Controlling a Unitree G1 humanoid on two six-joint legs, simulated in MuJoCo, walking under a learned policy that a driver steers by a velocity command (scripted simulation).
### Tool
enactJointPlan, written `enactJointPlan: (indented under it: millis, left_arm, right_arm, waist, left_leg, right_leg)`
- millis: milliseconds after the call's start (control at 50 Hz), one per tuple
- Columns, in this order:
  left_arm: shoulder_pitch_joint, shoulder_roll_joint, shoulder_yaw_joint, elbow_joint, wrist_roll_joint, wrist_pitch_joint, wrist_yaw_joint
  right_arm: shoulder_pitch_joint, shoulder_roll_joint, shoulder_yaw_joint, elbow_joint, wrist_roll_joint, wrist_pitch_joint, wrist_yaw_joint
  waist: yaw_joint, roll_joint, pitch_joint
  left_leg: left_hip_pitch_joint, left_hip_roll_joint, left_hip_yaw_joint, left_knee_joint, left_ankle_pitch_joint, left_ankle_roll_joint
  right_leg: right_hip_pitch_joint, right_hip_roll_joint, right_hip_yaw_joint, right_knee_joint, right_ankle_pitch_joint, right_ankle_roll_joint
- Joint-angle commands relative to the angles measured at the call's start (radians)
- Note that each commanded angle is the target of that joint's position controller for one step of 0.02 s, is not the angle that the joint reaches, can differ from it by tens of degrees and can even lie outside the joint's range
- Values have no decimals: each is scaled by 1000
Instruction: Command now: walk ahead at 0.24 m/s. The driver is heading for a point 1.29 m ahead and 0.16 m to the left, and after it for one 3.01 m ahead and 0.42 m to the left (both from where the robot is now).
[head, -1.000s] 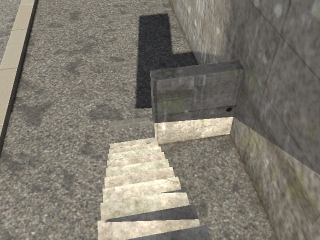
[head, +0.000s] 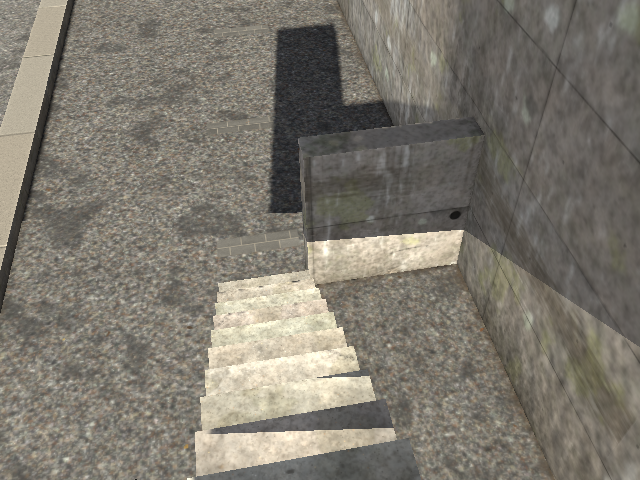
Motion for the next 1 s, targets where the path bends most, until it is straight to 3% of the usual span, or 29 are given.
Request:
enactJointPlan:
  millis: [20, 200, 240, 400, 580, 660, 1000]
  left_arm:
    - [-48, 109, 41, -42, 0, -10, 0]
    - [26, 111, 64, 53, -10, -15, 25]
    - [44, 120, 72, 79, -10, -15, 29]
    - [102, 115, 88, 164, -19, -25, 52]
    - [143, 113, 107, 205, -21, -20, 70]
    - [151, 99, 107, 213, -25, -21, 79]
    - [143, 91, 120, 230, -24, -22, 87]
  right_arm:
    - [-23, -102, -33, -37, -10, -11, 5]
    - [25, -107, -50, 68, 0, -22, -16]
    - [34, -104, -49, 88, -7, -14, -23]
    - [67, -101, -62, 156, 2, -11, -42]
    - [93, -90, -82, 200, 1, -2, -23]
    - [97, -90, -96, 209, 10, -4, -25]
    - [92, -66, -133, 244, 11, 0, -27]
  waist:
    - [2, -19, -60]
    - [7, -23, -15]
    - [9, -12, -8]
    - [9, -19, 2]
    - [13, -2, 16]
    - [16, -31, 21]
    - [21, -20, 22]
  left_leg:
    - [-52, 158, -113, -32, 136, 42]
    - [-88, 148, -112, -36, 95, 48]
    - [-104, 146, -107, -38, 83, 50]
    - [-97, 138, -95, -48, 93, 52]
    - [-86, 132, -83, -62, 110, 57]
    - [-63, 129, -81, -69, 137, 55]
    - [-22, 130, -75, -77, 215, 57]
  right_leg:
    - [43, -202, 151, -3, 202, -29]
    - [3, -196, 144, -6, 158, -31]
    - [5, -194, 142, -7, 144, -39]
    - [3, -191, 128, -14, 159, -36]
    - [16, -190, 126, -7, 166, -48]
    - [16, -193, 118, -7, 206, -41]
    - [32, -200, 107, 1, 243, -43]
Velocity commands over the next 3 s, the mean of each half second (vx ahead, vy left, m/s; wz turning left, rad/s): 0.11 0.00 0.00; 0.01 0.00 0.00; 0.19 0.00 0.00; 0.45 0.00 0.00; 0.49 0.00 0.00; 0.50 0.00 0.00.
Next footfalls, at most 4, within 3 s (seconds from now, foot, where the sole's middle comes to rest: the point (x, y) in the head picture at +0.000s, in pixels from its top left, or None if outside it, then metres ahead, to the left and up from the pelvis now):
none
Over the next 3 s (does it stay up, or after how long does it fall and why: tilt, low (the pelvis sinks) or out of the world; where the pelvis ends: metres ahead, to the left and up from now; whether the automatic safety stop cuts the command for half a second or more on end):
stays up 0.00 0.01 0.00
